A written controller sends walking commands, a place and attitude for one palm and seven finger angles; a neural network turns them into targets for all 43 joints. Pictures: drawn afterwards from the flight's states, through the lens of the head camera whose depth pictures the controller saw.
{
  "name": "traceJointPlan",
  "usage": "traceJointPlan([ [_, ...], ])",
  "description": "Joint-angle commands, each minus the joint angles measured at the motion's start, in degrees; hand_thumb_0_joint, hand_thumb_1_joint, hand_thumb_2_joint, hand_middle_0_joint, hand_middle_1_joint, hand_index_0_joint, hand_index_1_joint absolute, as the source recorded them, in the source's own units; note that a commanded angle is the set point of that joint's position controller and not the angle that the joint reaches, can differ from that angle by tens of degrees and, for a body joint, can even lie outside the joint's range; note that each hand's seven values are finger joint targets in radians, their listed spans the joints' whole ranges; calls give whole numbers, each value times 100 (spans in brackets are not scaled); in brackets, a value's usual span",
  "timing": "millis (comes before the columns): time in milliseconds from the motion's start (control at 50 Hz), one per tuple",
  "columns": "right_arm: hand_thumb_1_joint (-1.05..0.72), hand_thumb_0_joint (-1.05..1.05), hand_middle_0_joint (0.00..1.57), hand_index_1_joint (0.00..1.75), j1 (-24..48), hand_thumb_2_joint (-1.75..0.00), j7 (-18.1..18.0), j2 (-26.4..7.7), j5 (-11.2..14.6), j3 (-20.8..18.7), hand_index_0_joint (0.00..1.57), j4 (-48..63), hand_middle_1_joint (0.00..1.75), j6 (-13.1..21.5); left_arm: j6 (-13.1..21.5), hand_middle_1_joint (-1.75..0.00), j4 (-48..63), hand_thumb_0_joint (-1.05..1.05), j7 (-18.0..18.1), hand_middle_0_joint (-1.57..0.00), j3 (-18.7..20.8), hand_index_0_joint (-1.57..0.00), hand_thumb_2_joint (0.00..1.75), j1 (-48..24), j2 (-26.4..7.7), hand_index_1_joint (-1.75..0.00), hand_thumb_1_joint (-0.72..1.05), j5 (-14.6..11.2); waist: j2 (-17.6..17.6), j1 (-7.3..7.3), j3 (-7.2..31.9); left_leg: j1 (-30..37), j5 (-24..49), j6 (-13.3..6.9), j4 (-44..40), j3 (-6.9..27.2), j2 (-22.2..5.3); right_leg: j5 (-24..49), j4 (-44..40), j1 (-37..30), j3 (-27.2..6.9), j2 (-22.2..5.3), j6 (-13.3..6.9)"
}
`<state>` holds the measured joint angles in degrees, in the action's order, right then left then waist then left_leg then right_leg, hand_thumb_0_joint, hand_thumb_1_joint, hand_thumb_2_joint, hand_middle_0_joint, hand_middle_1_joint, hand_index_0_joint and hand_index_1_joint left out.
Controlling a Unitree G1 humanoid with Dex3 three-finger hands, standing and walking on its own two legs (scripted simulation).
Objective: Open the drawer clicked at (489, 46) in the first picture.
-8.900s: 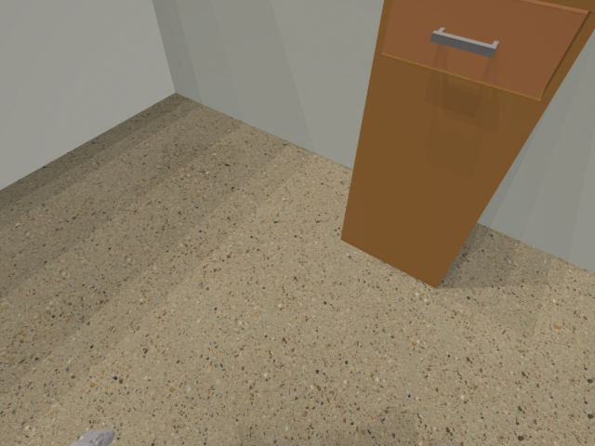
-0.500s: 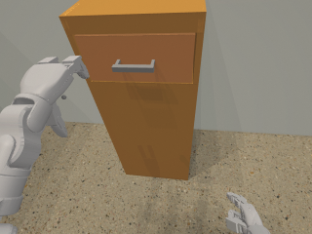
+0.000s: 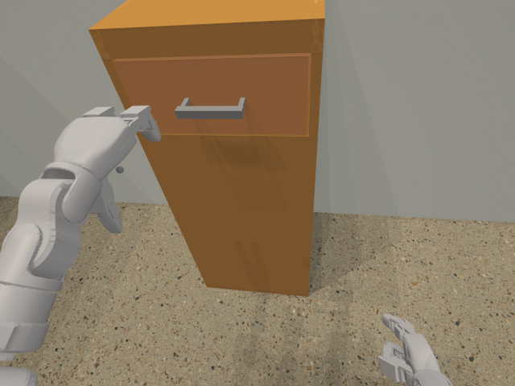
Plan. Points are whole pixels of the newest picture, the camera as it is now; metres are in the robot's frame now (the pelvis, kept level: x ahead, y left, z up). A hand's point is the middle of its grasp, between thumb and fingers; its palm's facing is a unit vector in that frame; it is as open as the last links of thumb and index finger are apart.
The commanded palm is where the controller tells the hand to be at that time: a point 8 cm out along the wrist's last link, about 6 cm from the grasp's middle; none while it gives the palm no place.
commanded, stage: move the hooked fingers above the handle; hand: left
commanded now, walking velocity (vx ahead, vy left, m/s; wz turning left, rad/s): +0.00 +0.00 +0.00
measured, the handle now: (211, 107) +0.59 +0.18 +0.14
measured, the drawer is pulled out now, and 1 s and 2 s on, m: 0.00 0.00 0.00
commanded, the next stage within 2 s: none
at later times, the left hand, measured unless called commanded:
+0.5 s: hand (153, 137) +0.42 +0.22 +0.19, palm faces +0.07 -0.04 -1.00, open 13.9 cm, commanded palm +0.39 +0.22 +0.26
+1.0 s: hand (189, 114) +0.49 +0.18 +0.19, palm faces +0.03 -0.02 -1.00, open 13.9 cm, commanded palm +0.47 +0.19 +0.25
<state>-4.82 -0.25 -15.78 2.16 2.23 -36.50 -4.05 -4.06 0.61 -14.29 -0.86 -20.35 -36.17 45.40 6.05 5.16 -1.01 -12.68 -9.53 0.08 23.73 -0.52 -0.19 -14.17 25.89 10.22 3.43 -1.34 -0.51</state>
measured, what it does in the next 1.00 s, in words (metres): stands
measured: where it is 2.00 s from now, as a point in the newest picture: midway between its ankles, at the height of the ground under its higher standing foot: outside the picture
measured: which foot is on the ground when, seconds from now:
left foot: down 0.00-1.00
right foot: down 0.00-1.00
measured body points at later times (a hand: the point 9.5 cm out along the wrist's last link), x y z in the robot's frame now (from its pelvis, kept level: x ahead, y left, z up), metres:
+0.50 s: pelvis +0.02 +0.00 +0.00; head +0.05 -0.04 +0.45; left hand +0.41 +0.22 +0.25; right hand +0.20 -0.23 -0.12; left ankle +0.04 +0.12 -0.74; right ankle +0.00 -0.11 -0.74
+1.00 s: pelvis +0.04 +0.01 +0.00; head +0.07 -0.03 +0.45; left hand +0.48 +0.18 +0.24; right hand +0.18 -0.23 -0.13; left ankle +0.04 +0.12 -0.74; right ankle +0.00 -0.11 -0.74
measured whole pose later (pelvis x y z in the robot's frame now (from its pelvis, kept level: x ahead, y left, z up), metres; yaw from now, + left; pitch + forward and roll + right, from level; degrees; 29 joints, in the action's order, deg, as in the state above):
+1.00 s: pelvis +0.04 +0.01 +0.00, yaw -1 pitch +5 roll +1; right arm -10.1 0.2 -15.2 3.1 0.5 -37.2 -8.6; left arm -7.4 -27.3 -10.7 -11.3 -46.9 -29.6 51.4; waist 3.7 1.1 2.4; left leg -17.6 -12.9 -0.5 25.3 -1.8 0.4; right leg -17.1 27.4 15.5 2.1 -2.0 0.0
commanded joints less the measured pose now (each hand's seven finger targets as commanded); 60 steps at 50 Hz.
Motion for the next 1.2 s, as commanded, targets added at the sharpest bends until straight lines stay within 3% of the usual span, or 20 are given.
traceJointPlan([
  [0, -90, 0, 20, 30, 697, -90, -93, -579, -43, -228, 20, 841, 30, 286, 271, -120, 750, 0, 282, -30, 1087, -30, 30, -2915, -1661, -120, -50, 79, -347, -116, 1622, 532, 626, -163, -158, -90, 278, 729, -513, -344, -209, 59, -36],
  [80, -90, 0, 20, 30, 628, -90, -29, -549, -20, -274, 20, 870, 30, 261, 287, -120, 541, 0, 337, -30, 684, -30, 30, -2956, -1153, -120, -50, 77, -357, -141, 1698, 615, 907, -150, -112, -84, 270, 1044, -455, -297, -172, 93, -63],
  [160, -90, 0, 20, 30, 599, -90, 23, -591, -16, -272, 20, 860, 30, 124, 102, -120, 189, 0, 385, -30, 592, -30, 30, -2964, -1096, -120, -50, 198, -505, -99, 1662, 453, 994, -139, -146, -117, 264, 1199, -381, -350, -156, 59, -74],
  [260, -90, 0, 20, 30, 575, -90, 44, -637, -7, -283, 20, 903, 30, 11, -39, -120, 18, 0, 391, -30, 796, -30, 30, -3016, -1350, -120, -50, 254, -602, -32, 1894, 393, 1252, -168, -98, -144, 263, 1580, -262, -582, -182, 40, -82],
  [400, -90, 0, 20, 30, 393, -90, 14, -651, 17, -330, 20, 888, 30, -24, 54, -120, -86, 0, 392, -30, 630, -30, 30, -3525, -1279, -120, -50, 276, -590, -172, 2079, 505, 1517, -203, 12, -127, 260, 1816, -185, -469, -171, 80, -89],
  [440, -90, 0, 20, 30, 323, -90, 29, -632, 35, -349, 20, 882, 30, -42, 61, -120, -46, 0, 408, -30, 348, -30, 30, -3683, -984, -120, -50, 288, -456, -236, 2064, 598, 1614, -185, 20, -96, 252, 1762, -154, -296, -119, 112, -106],
  [480, -90, 0, 20, 30, 260, -90, 28, -657, 35, -366, 20, 862, 30, -43, 38, -120, -205, 0, 452, -30, 376, -30, 30, -3828, -1044, -120, -50, 301, -514, -251, 2118, 654, 1620, -186, 49, -93, 249, 1696, -183, -267, -127, 129, -122],
  [560, -90, 0, 20, 30, 141, -90, 61, -627, 42, -383, 20, 786, 30, -74, -50, -120, -280, 0, 576, -30, 48, -30, 30, -4344, -770, -120, -50, 416, -353, -316, 2326, 796, 1832, -156, 88, -40, 221, 1689, -89, -96, -84, 154, -156],
  [620, -90, 0, 20, 30, 81, -90, 82, -641, 29, -381, 20, 738, 30, -100, -148, -120, -592, 0, 668, -30, 221, -30, 30, -4378, -922, -120, -50, 466, -529, -255, 2416, 728, 2002, -157, 121, -31, 211, 1838, -41, -223, -83, 163, -173],
  [700, -90, 0, 20, 30, 87, -90, 79, -656, 61, -351, 20, 681, 30, -200, -360, -120, -1122, 0, 689, -30, 83, -30, 30, -4570, -816, -120, -50, 546, -701, -298, 2287, 576, 1954, -153, 99, -91, 183, 1883, -41, -195, -77, 147, -160],
  [780, -90, 0, 20, 30, 53, -90, 81, -657, 40, -372, 20, 741, 30, -234, -387, -120, -1137, 0, 663, -30, 21, -30, 30, -4868, -836, -120, -50, 652, -520, -291, 2625, 699, 2226, -170, 170, -80, 191, 2074, 33, -306, -112, 149, -184],
  [840, -90, 0, 20, 30, -78, -90, 39, -651, 76, -356, 20, 666, 30, -295, -442, -120, -1712, 0, 595, -30, -275, -30, 30, -5021, -565, -120, -50, 663, -725, -445, 2249, 569, 1931, -181, 151, -82, 177, 1933, -3, -31, -81, 153, -161],
  [860, -90, 0, 20, 30, -130, -90, 32, -648, 80, -379, 20, 680, 30, -287, -406, -120, -1682, 0, 571, -30, -353, -30, 30, -5184, -488, -120, -50, 631, -790, -466, 2323, 628, 1902, -199, 157, -80, 180, 1925, -14, -20, -85, 159, -152],
  [900, -90, 0, 20, 30, -148, -90, 0, -674, 68, -392, 20, 698, 30, -275, -304, -120, -1647, 0, 563, -30, -158, -30, 30, -5390, -783, -120, -50, 684, -749, -443, 2545, 630, 2015, -222, 207, -99, 204, 2105, 19, -178, -145, 139, -153],
  [960, -90, 0, 20, 30, -292, -90, -6, -615, 66, -440, 20, 650, 30, -269, -211, -120, -1755, 0, 594, -30, -511, -30, 30, -5690, -340, -120, -50, 674, -547, -563, 2528, 816, 2153, -213, 291, -70, 179, 2039, 61, 121, -118, 174, -163],
  [1000, -90, 0, 20, 30, -397, -90, -20, -656, 71, -446, 20, 592, 30, -257, -164, -120, -2049, 0, 645, -30, -354, -30, 30, -5832, -533, -120, -50, 661, -605, -575, 2469, 678, 2018, -214, 286, -81, 192, 2014, 31, 103, -122, 186, -170],
  [1040, -90, 0, 20, 30, -511, -90, -50, -640, 67, -452, 20, 506, 30, -257, -142, -120, -2440, 0, 724, -30, -486, -30, 30, -6091, -359, -120, -50, 676, -651, -647, 2376, 604, 1845, -213, 286, -97, 198, 1890, 21, 226, -106, 193, -163],
  [1080, -90, 0, 20, 30, -604, -90, -86, -689, 44, -468, 20, 450, 30, -235, -76, -120, -2729, 0, 822, -30, -224, -30, 30, -6304, -701, -120, -50, 724, -720, -625, 2509, 468, 1796, -216, 299, -116, 222, 1926, 18, 39, -151, 185, -168],
  [1140, -90, 0, 20, 30, -780, -90, -114, -654, 35, -484, 20, 370, 30, -219, -5, -120, -3129, 0, 945, -30, -372, -30, 30, -6686, -544, -120, -50, 806, -669, -705, 2620, 426, 1787, -233, 320, -149, 203, 2038, 74, 101, -170, 186, -146],
  [1180, -90, 0, 20, 30, -862, -90, -115, -671, 7, -518, 20, 357, 30, -221, 37, -120, -3277, 0, 980, -30, -254, -30, 30, -6766, -673, -120, -50, 830, -696, -692, 2870, 414, 2025, -244, 387, -172, 208, 2304, 121, -95, -197, 176, -149],
])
